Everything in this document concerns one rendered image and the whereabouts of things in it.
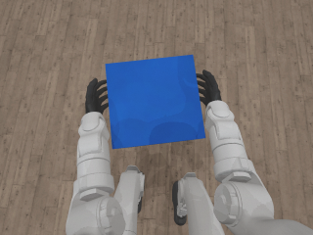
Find right robot hand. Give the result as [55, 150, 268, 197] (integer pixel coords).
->
[196, 70, 222, 107]

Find right robot shin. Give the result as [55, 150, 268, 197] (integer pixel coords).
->
[177, 172, 202, 216]

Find carton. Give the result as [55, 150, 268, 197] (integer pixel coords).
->
[105, 55, 205, 149]

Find left robot thigh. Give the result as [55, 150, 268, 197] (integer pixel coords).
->
[113, 170, 145, 235]

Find right robot forearm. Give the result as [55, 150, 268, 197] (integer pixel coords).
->
[204, 100, 274, 208]

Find left robot upper arm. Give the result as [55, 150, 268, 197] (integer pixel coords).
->
[66, 196, 126, 235]

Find left robot hand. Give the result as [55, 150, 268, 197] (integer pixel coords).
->
[85, 78, 109, 114]

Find right robot upper arm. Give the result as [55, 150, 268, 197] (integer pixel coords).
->
[213, 181, 313, 235]

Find left robot forearm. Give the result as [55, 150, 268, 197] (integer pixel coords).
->
[66, 112, 114, 235]

